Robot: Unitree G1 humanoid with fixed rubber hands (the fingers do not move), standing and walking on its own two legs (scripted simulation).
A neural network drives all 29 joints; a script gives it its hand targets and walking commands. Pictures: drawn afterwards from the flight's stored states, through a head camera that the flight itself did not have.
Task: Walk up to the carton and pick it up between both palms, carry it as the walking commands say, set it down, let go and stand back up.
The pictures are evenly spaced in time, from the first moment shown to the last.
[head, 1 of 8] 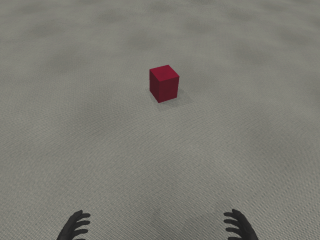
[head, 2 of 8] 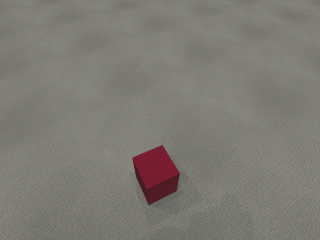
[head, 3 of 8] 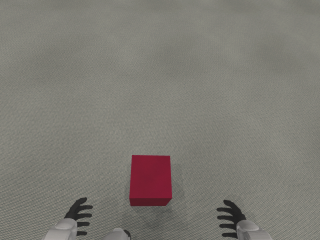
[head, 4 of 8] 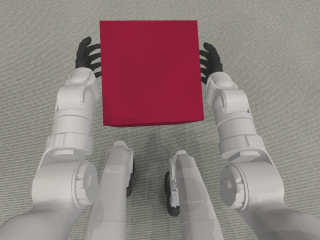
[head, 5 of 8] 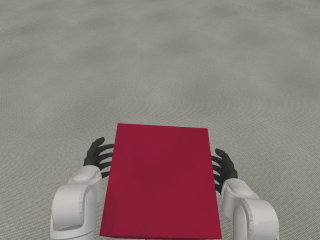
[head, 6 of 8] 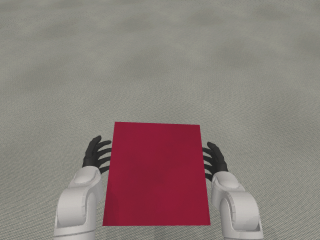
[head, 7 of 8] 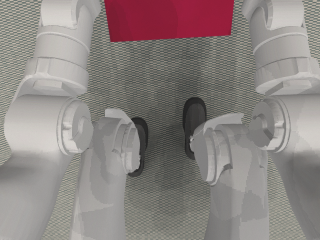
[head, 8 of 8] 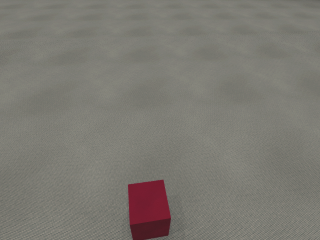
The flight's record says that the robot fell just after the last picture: no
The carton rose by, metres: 0.69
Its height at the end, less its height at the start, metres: +0.00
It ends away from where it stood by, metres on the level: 2.97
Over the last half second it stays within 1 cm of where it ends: yes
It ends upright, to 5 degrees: yes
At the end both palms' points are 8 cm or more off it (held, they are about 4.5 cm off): yes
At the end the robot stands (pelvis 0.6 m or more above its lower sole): yes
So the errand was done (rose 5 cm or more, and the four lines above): yes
